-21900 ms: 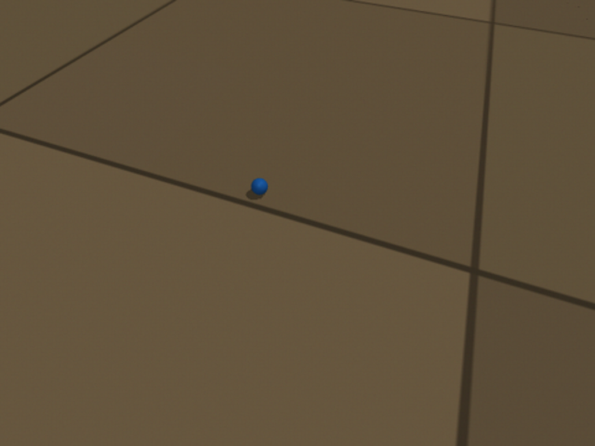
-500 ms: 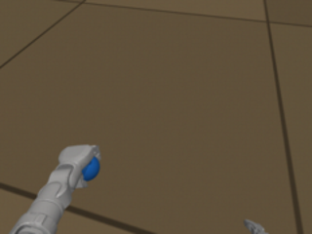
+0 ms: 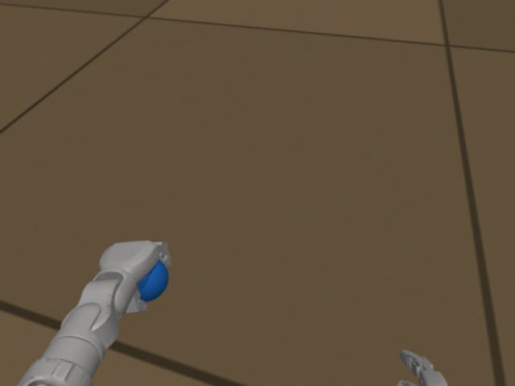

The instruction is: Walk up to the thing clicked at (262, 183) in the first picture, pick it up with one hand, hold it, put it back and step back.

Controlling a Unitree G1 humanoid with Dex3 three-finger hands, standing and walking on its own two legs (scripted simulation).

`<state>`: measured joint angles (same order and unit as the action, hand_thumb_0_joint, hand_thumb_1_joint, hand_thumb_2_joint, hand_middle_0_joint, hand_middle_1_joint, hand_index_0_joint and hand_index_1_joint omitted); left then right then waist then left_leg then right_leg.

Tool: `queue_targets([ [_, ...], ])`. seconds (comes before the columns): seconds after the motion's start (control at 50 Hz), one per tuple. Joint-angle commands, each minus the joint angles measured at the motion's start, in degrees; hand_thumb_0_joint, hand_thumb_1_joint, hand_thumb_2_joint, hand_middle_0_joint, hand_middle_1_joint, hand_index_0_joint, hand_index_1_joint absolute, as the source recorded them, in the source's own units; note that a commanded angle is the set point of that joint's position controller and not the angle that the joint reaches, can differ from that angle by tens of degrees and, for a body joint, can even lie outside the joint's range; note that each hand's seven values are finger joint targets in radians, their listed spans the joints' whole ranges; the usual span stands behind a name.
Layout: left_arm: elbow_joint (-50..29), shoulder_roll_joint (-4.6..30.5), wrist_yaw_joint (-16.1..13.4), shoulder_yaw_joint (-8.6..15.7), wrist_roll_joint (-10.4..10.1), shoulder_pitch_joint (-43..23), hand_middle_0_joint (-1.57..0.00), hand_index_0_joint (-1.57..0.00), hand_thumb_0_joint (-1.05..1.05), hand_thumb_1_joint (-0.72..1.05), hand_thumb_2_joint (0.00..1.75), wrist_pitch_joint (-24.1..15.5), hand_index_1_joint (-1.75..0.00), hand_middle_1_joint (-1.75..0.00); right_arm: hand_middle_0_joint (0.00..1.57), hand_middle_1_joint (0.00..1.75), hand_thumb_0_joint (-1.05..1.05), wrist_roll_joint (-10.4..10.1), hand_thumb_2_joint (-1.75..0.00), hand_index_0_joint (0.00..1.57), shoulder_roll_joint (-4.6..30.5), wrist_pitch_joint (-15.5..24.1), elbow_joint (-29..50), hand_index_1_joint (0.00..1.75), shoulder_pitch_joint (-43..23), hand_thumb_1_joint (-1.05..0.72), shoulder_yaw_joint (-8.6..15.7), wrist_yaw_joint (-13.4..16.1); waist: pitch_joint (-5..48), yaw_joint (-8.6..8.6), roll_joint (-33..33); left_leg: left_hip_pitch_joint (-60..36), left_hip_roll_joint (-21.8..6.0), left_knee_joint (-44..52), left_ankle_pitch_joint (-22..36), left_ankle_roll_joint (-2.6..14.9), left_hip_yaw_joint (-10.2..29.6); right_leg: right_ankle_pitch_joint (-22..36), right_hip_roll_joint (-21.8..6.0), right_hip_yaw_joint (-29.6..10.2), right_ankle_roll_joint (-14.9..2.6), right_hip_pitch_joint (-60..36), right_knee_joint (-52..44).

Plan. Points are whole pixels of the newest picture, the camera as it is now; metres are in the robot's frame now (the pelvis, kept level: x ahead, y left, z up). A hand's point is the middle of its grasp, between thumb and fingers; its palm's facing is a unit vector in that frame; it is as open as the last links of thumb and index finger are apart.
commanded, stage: hold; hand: left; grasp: from above
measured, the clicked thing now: (145, 278) +0.31 +0.22 -0.05
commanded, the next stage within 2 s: crouch in 0.92 s
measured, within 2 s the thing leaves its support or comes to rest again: neither
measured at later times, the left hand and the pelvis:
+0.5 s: hand (137, 286) +0.28 +0.22 -0.03, palm faces -0.45 -0.07 -0.89, open 10.1 cm; pelvis +0.00 +0.00 +0.01, yaw +0 degrees
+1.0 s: hand (137, 283) +0.29 +0.22 -0.02, palm faces -0.44 -0.07 -0.90, open 10.1 cm; pelvis +0.00 +0.00 +0.01, yaw +0 degrees
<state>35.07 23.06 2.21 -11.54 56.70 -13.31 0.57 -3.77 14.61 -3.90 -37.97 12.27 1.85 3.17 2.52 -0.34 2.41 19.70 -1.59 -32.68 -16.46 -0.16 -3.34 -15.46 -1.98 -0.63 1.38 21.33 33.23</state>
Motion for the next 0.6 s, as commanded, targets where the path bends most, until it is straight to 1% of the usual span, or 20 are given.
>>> queue_targets([
  [0.0,-11.53,12.08,-1.90,6.45,0.11,-16.96,-0.79,-0.82,0.00,0.43,0.94,-0.29,-0.91,-0.94,0.20,0.30,0.00,-0.18,-0.90,0.20,7.24,2.26,7.65,0.30,-4.46,-0.90,2.59,0.39,12.78,-0.03,-1.54,-6.99,2.24,4.76,11.19,0.94,0.77,8.88,3.15,0.58,-1.76,-5.40,-5.58],
  [0.04,-12.26,11.30,-1.72,5.78,-0.41,-17.38,-0.80,-0.83,0.00,0.45,0.94,-0.31,-0.91,-0.94,0.20,0.30,0.00,-0.27,-0.90,0.20,7.04,2.30,7.93,0.30,-5.05,-0.90,2.29,0.47,11.81,0.02,-1.55,-6.87,2.36,5.26,9.87,0.96,0.70,7.67,3.08,0.55,-1.65,-5.32,-6.19],
  [0.06,-12.17,11.77,-1.75,6.39,-0.19,-16.90,-0.80,-0.83,0.00,0.45,0.94,-0.30,-0.91,-0.94,0.20,0.30,0.00,-0.31,-0.90,0.20,7.07,2.29,8.00,0.30,-5.25,-0.90,2.31,0.52,11.49,-0.20,-1.38,-6.91,2.44,5.50,9.25,0.97,0.53,7.12,2.96,0.41,-1.69,-5.18,-6.45],
  [0.14,-13.90,12.03,-1.57,6.52,-0.08,-17.16,-0.79,-0.82,0.00,0.43,0.93,-0.44,-0.91,-0.93,0.20,0.30,0.00,-0.24,-0.90,0.20,6.97,2.30,7.64,0.30,-5.44,-0.90,2.30,0.65,13.11,-0.13,-2.21,-8.51,2.23,5.55,11.55,1.04,0.76,9.23,3.04,0.51,-1.56,-6.19,-6.40],
  [0.2,-14.11,11.95,-1.36,6.25,-0.24,-17.53,-0.80,-0.83,0.00,0.43,0.95,-0.37,-0.91,-0.93,0.20,0.30,0.00,-0.41,-0.90,0.20,6.98,2.33,7.65,0.30,-5.30,-0.90,2.17,0.73,12.89,0.21,-2.39,-9.05,2.35,5.79,12.06,1.22,0.53,10.17,2.85,0.33,-1.41,-6.60,-6.80],
  [0.24,-14.25,11.98,-1.20,6.34,-0.50,-16.69,-0.81,-0.83,0.00,0.45,0.96,-0.35,-0.92,-0.95,0.20,0.30,0.00,-0.54,-0.90,0.20,6.97,2.29,7.92,0.30,-6.06,-0.91,2.17,0.81,12.29,-0.58,-1.64,-8.92,2.39,6.43,11.61,0.97,0.61,9.24,3.02,0.52,-1.65,-6.83,-7.11],
  [0.28,-14.46,11.24,-0.89,5.94,-0.33,-14.98,-0.79,-0.81,0.00,0.42,0.95,-0.32,-0.91,-0.93,0.20,0.30,0.00,-0.55,-0.90,0.20,7.01,2.18,8.11,0.30,-6.12,-0.90,2.24,0.79,11.97,-0.61,-1.67,-9.45,2.35,6.75,11.67,0.95,0.53,9.18,2.98,0.52,-1.74,-7.09,-7.29],
  [0.3,-14.43,11.60,-0.83,6.09,-0.36,-15.32,-0.79,-0.82,0.00,0.44,0.94,-0.27,-0.91,-0.94,0.20,0.30,0.00,-0.53,-0.90,0.20,7.00,2.22,7.93,0.30,-6.38,-0.90,2.18,0.81,12.08,-0.65,-1.51,-9.25,2.15,6.97,11.75,0.84,0.78,8.98,3.21,0.75,-1.86,-7.11,-7.16],
  [0.32,-14.15,11.50,-0.76,5.81,-0.32,-16.28,-0.79,-0.82,0.00,0.43,0.96,-0.15,-0.92,-0.94,0.20,0.30,0.00,-0.50,-0.90,0.20,6.91,2.14,7.88,0.30,-6.12,-0.90,2.12,0.84,11.67,-0.11,-1.54,-9.54,2.08,7.06,12.08,0.89,0.75,9.52,3.19,0.74,-1.86,-6.78,-7.29],
  [0.36,-13.41,10.87,-0.78,5.45,-0.43,-15.69,-0.80,-0.82,0.00,0.43,0.95,0.10,-0.91,-0.93,0.20,0.30,0.00,-0.63,-0.90,0.20,6.70,2.03,8.10,0.30,-6.38,-0.91,1.97,0.88,10.78,-0.36,-2.71,-9.15,2.08,7.17,12.01,0.93,0.94,9.42,3.22,0.89,-1.73,-6.79,-7.56],
  [0.38,-13.49,10.98,-0.70,5.56,-0.36,-15.99,-0.80,-0.82,0.00,0.42,0.96,-0.05,-0.90,-0.92,0.20,0.30,0.00,-0.71,-0.90,0.20,6.77,2.10,8.18,0.30,-6.46,-0.91,2.05,0.85,10.73,-0.36,-2.47,-9.14,2.33,7.29,11.24,1.00,0.69,8.75,3.03,0.69,-1.71,-6.89,-7.86],
  [0.4,-14.08,11.95,-0.82,6.38,-0.45,-16.17,-0.78,-0.80,0.00,0.40,0.95,-0.15,-0.91,-0.93,0.20,0.30,0.00,-0.60,-0.90,0.20,6.67,2.07,7.91,0.30,-6.22,-0.91,1.93,0.84,11.36,-0.67,-1.72,-9.21,2.34,7.29,11.37,0.99,0.69,8.83,2.98,0.63,-1.73,-7.13,-7.94],
  [0.42,-13.44,11.55,-0.72,6.16,-0.36,-15.21,-0.78,-0.80,0.00,0.41,0.96,-0.22,-0.91,-0.93,0.20,0.30,0.00,-0.60,-0.90,0.20,6.71,2.06,8.08,0.30,-6.38,-0.90,1.97,0.84,11.01,-0.88,-1.35,-9.13,2.28,7.42,11.26,0.87,0.65,8.43,3.08,0.73,-1.82,-7.11,-7.93],
  [0.44,-13.68,11.11,-0.73,5.53,-0.20,-16.02,-0.77,-0.80,0.00,0.41,0.96,-0.21,-0.93,-0.95,0.20,0.30,0.00,-0.60,-0.90,0.20,6.73,2.06,8.20,0.30,-6.76,-0.91,1.93,0.85,10.82,-0.33,-1.58,-9.41,2.27,7.53,11.23,0.84,0.70,8.43,3.11,0.61,-1.88,-6.62,-7.97],
  [0.46,-13.64,11.79,-0.74,6.31,-0.06,-15.77,-0.78,-0.80,0.00,0.40,0.96,-0.32,-0.92,-0.94,0.20,0.30,0.00,-0.65,-0.90,0.20,6.79,2.02,8.21,0.30,-6.61,-0.91,2.04,0.86,10.86,-0.74,-1.35,-9.51,2.25,7.65,11.28,0.74,0.69,8.32,3.16,0.68,-1.93,-6.94,-8.01],
  [0.48,-14.46,11.86,-0.75,6.65,0.16,-15.99,-0.76,-0.79,0.00,0.38,0.96,-0.44,-0.91,-0.93,0.20,0.30,0.00,-0.61,-0.90,0.20,6.76,1.98,8.14,0.30,-6.30,-0.91,2.12,0.85,11.69,-0.41,-1.28,-10.14,2.31,7.35,12.15,0.89,0.51,9.44,3.03,0.51,-1.82,-7.03,-7.91],
  [0.5,-14.09,12.31,-0.84,6.96,-0.01,-15.61,-0.77,-0.79,0.00,0.39,0.96,-0.46,-0.92,-0.94,0.20,0.30,0.00,-0.58,-0.90,0.20,6.69,1.98,7.96,0.30,-6.38,-0.91,2.02,0.88,11.98,-0.79,-1.80,-9.96,2.24,7.41,12.57,0.82,0.76,9.55,3.15,0.72,-1.83,-7.58,-7.85],
  [0.52,-14.45,11.38,-0.77,6.25,-0.47,-15.38,-0.78,-0.80,0.00,0.41,0.97,-0.63,-0.93,-0.95,0.20,0.30,0.00,-0.63,-0.90,0.20,6.70,1.97,8.05,0.30,-6.55,-0.91,1.99,0.86,11.29,-0.81,-1.26,-9.94,2.07,7.66,12.33,0.69,0.83,9.25,3.32,0.82,-1.97,-7.32,-7.82],
  [0.56,-14.87,12.21,-0.99,6.52,0.25,-17.69,-0.81,-0.82,0.00,0.42,0.98,-0.71,-0.92,-0.93,0.20,0.30,0.00,-0.53,-0.90,0.20,6.64,1.99,7.84,0.30,-6.24,-0.91,2.08,0.92,12.14,-0.36,-1.41,-10.44,2.29,7.38,13.10,0.86,0.76,10.37,3.06,0.65,-1.81,-7.47,-7.95],
  [0.58,-14.09,12.11,-1.12,6.51,0.24,-17.25,-0.81,-0.83,0.00,0.43,0.97,-0.77,-0.91,-0.93,0.20,0.30,0.00,-0.55,-0.90,0.20,6.75,1.96,7.78,0.30,-6.13,-0.91,2.09,0.95,12.43,-0.37,-1.89,-10.48,2.28,7.35,13.25,0.97,0.79,10.65,3.04,0.69,-1.75,-7.62,-7.90],
])
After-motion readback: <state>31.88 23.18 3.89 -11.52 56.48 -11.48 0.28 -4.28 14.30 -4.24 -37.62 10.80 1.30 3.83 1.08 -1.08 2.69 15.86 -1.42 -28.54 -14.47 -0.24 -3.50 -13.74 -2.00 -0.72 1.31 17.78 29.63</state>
